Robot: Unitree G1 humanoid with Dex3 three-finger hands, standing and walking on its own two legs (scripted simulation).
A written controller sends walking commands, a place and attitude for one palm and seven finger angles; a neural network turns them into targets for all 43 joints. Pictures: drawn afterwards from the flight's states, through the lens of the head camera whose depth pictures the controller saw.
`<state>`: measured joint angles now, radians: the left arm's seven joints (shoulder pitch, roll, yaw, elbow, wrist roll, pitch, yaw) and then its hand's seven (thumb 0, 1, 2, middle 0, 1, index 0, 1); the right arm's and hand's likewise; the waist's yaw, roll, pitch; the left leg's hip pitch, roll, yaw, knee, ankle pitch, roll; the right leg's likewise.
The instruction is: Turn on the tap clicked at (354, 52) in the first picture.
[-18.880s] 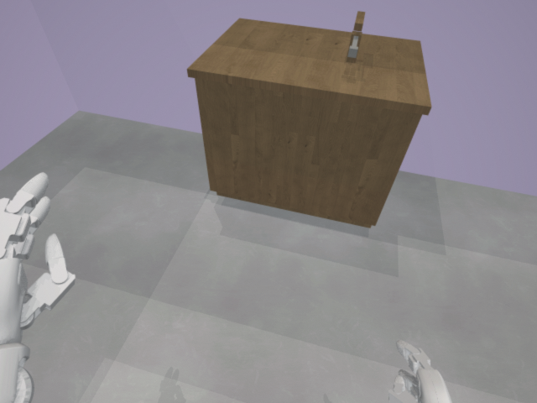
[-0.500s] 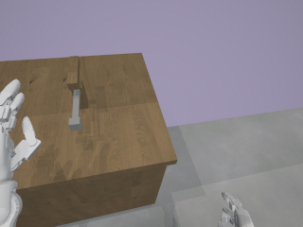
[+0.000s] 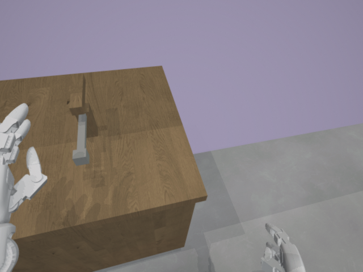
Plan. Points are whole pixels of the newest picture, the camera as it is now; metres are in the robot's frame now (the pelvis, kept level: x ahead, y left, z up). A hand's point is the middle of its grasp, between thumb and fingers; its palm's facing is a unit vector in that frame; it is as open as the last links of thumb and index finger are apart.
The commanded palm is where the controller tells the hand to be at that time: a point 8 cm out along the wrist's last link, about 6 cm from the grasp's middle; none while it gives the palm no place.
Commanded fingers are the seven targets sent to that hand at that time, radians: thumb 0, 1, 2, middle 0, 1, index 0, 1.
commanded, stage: look again from close up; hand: left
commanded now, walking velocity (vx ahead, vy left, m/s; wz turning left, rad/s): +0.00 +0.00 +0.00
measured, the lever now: (81, 157) +0.33 +0.26 +0.05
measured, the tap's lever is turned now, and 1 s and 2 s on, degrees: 0 0 0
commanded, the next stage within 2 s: turn the palm inward beside the body in 0.22 s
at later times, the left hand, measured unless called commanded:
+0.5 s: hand (35, 155) +0.25 +0.27 +0.18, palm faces +0.41 -0.85 -0.32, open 7.4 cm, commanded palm +0.17 +0.27 +0.17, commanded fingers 0.00 0.90 0.90 -0.20 -0.30 -0.20 -0.30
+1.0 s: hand (80, 192) +0.21 +0.20 +0.13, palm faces +0.39 -0.85 -0.35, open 7.5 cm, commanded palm +0.15 +0.24 +0.15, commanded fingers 0.00 0.90 0.90 -0.20 -0.30 -0.20 -0.30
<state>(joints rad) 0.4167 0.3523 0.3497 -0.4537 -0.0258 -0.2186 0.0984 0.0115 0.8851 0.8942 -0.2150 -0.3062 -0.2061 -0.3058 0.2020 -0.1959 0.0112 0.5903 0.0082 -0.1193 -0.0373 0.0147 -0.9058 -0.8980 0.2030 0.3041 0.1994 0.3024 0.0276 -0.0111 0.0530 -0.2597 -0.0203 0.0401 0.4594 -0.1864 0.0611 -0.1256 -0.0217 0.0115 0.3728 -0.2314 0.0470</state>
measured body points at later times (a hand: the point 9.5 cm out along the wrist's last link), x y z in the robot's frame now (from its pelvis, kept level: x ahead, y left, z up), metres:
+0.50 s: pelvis -0.01 -0.02 -0.01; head +0.01 -0.02 +0.44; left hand +0.22 +0.31 +0.19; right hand +0.18 -0.24 -0.09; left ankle +0.04 +0.08 -0.74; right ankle -0.02 -0.15 -0.74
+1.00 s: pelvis -0.01 -0.08 -0.02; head +0.00 -0.11 +0.43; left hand +0.19 +0.24 +0.15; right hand +0.20 -0.30 -0.11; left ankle +0.04 +0.07 -0.74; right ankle -0.02 -0.16 -0.74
